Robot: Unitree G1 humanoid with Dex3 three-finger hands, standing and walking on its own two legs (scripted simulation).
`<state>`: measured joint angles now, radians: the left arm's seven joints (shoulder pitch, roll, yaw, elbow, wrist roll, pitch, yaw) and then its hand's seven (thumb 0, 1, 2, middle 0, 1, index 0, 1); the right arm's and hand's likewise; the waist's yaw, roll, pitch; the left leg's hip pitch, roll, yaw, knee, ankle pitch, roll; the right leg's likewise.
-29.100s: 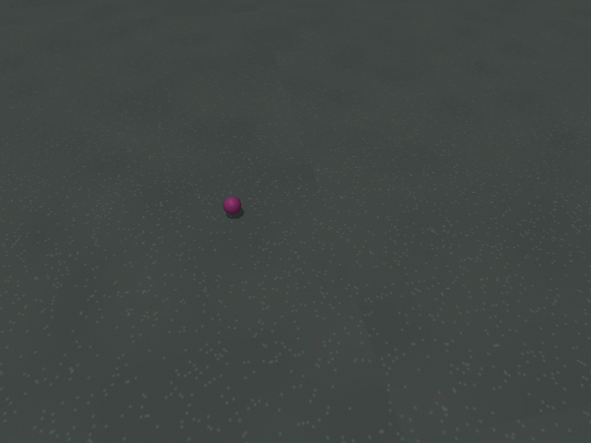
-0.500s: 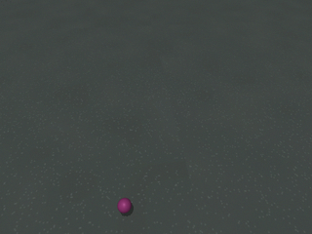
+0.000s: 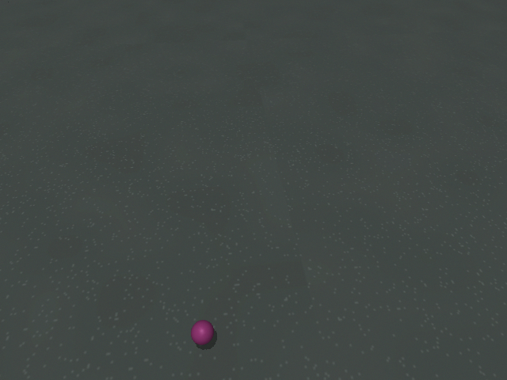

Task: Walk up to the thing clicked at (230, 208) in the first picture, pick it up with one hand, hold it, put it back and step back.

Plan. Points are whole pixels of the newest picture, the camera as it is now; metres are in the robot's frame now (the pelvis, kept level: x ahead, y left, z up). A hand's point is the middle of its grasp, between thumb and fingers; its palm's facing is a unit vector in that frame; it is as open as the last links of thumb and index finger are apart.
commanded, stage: stand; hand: left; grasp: from above
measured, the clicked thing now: (202, 332) +0.43 +0.20 -0.74
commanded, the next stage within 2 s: rise first in 0.06 s
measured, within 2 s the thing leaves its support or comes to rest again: neither
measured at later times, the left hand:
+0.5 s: hand out of the picture +0.15 +0.25 -0.17, palm faces -0.07 -0.92 -0.38, open 10.9 cm
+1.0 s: hand out of the picture +0.12 +0.26 -0.24, palm faces -0.19 -0.86 -0.47, open 14.2 cm
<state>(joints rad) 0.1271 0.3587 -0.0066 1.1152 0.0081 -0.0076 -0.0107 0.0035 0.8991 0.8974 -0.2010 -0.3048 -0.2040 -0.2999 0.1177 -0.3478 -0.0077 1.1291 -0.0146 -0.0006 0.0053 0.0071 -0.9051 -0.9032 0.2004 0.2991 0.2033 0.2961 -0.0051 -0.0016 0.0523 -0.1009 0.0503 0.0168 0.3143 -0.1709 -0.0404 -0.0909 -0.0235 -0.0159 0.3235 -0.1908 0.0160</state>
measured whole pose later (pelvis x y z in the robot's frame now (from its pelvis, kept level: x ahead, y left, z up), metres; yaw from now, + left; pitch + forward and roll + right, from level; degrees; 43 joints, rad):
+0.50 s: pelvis -0.01 +0.01 -0.03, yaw +0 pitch +7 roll +0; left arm 0.00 0.32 0.14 0.95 0.16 0.04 -0.01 0.00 0.14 0.96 -0.07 -0.92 -0.10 -0.89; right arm 0.25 -0.23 -0.04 0.74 0.02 -0.05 -0.02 0.01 -0.92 -0.91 0.20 0.30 0.20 0.30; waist -0.03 -0.01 -0.01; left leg -0.47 0.05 0.01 0.65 -0.30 -0.03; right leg -0.46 -0.03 -0.01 0.65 -0.32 0.02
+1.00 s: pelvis -0.01 +0.01 -0.10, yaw +0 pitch +18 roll -2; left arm 0.28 0.29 0.10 0.42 0.29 0.20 0.02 -0.01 -0.54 1.00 -0.06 -1.06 -0.06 -1.06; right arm 0.19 -0.22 -0.04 0.55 0.00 -0.14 -0.02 0.01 -0.90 -0.90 0.20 0.30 0.20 0.30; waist -0.03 0.00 -0.12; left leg -0.95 0.05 -0.03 1.17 -0.53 -0.03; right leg -0.90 -0.03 -0.03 1.13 -0.54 0.03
